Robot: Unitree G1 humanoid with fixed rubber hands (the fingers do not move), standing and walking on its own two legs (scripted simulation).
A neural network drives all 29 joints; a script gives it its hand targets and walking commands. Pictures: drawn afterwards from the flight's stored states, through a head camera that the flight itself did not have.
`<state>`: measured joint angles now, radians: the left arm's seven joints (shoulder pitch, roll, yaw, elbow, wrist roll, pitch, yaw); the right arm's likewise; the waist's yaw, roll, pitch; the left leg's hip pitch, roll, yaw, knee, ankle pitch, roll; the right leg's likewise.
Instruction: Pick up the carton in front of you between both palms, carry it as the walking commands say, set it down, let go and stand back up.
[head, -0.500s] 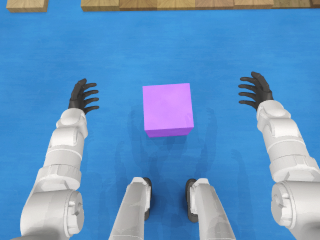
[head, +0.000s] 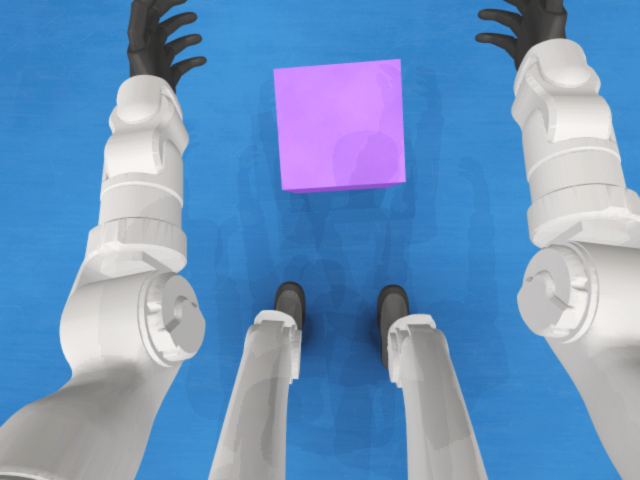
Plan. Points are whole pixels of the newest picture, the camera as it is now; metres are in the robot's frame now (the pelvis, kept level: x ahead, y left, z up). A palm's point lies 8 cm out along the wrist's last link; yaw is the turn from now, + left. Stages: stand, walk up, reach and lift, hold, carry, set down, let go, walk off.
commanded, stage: reach and lift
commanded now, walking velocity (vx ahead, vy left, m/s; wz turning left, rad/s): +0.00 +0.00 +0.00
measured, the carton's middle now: (339, 138) +0.52 +0.01 -0.52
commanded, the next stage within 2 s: none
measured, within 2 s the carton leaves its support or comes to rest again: leaves its support in 1.62 s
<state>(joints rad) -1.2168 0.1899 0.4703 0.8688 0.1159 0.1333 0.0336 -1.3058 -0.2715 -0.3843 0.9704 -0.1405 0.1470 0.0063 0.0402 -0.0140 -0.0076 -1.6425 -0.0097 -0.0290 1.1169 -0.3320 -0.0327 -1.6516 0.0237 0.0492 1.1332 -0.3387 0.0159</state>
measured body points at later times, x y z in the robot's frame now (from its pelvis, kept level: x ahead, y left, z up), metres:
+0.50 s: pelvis -0.05 +0.00 -0.21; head +0.33 +0.00 +0.03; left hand +0.52 +0.21 -0.37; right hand +0.54 -0.17 -0.37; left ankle +0.06 +0.13 -0.61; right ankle +0.06 -0.12 -0.61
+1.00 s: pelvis -0.04 +0.00 -0.27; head +0.34 +0.00 -0.04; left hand +0.52 +0.20 -0.45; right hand +0.54 -0.16 -0.45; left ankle +0.06 +0.13 -0.61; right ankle +0.06 -0.12 -0.61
